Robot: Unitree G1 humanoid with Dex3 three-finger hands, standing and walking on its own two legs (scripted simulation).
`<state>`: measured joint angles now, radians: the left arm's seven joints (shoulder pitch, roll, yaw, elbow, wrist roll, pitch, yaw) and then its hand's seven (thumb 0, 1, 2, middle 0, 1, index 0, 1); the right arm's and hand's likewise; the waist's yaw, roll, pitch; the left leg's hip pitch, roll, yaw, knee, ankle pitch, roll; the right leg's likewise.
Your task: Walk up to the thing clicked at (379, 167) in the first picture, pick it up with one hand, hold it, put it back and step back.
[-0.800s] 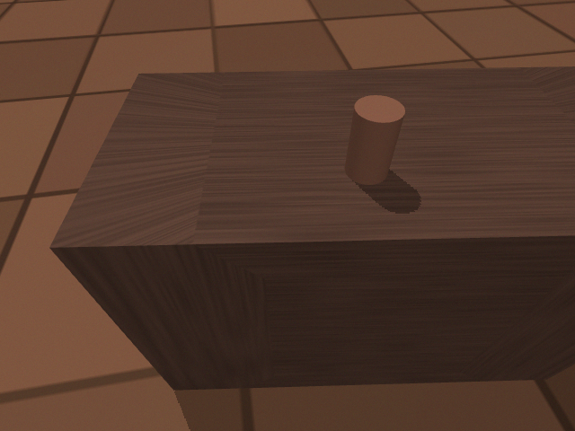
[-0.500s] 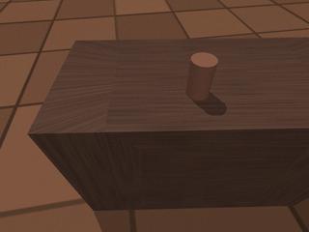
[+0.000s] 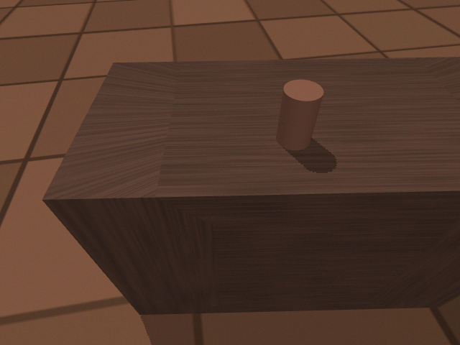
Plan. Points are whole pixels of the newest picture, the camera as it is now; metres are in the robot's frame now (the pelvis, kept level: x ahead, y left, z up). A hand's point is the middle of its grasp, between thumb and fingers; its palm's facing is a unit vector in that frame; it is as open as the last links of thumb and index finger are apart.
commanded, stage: stand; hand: right
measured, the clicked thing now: (297, 116) +0.58 -0.15 +0.08
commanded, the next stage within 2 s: walk up in 0.32 s
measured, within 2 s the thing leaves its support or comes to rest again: neither
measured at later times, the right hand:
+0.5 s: hand out of the picture +0.09 -0.25 -0.16, palm faces -0.08 +0.93 -0.35, open 7.4 cm
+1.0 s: hand out of the picture +0.17 -0.16 -0.18, palm faces -0.02 +0.92 -0.39, open 7.4 cm
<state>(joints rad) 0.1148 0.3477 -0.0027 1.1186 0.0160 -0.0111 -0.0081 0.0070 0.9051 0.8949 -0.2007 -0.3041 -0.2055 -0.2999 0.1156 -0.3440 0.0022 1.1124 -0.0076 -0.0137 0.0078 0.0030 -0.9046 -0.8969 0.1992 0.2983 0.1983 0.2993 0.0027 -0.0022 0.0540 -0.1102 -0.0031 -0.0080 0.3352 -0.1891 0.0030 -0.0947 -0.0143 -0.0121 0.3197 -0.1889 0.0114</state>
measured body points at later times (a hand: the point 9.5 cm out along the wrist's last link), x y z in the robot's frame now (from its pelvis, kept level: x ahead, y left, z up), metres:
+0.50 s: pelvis +0.01 +0.03 -0.01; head +0.04 +0.02 +0.44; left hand +0.04 +0.36 -0.12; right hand +0.10 -0.30 -0.13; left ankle +0.01 +0.18 -0.70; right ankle -0.01 -0.12 -0.75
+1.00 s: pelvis +0.06 +0.10 -0.03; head +0.11 +0.10 +0.41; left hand +0.13 +0.42 -0.15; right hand +0.17 -0.21 -0.15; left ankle +0.06 +0.24 -0.72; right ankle +0.07 +0.00 -0.75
